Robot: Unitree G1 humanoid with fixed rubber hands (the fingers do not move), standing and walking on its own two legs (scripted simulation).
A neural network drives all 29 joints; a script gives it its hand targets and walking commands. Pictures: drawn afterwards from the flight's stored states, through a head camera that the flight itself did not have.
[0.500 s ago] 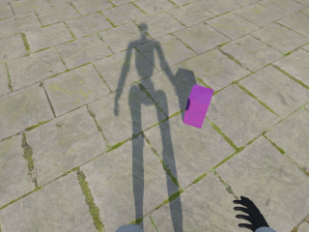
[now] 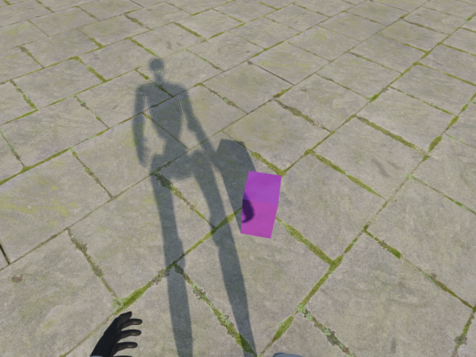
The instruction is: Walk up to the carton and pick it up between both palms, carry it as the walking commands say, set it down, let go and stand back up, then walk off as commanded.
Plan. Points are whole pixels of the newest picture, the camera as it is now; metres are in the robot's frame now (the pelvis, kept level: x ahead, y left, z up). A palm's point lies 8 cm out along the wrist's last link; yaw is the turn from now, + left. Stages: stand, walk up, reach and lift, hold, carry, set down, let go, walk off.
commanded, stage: walk up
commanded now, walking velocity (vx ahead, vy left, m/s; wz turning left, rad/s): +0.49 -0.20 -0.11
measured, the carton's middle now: (260, 206) +0.80 -0.15 -0.61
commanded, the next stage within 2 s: none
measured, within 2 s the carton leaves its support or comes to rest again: neither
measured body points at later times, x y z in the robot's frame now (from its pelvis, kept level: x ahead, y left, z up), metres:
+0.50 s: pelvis +0.15 +0.03 +0.01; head +0.17 +0.06 +0.46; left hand +0.27 +0.28 -0.13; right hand +0.14 -0.23 -0.11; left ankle +0.06 +0.11 -0.72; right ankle +0.13 -0.11 -0.65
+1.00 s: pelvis +0.28 -0.02 +0.01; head +0.30 -0.02 +0.46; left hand +0.33 +0.24 -0.12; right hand +0.42 -0.26 -0.11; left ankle +0.22 +0.10 -0.67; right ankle +0.28 -0.10 -0.72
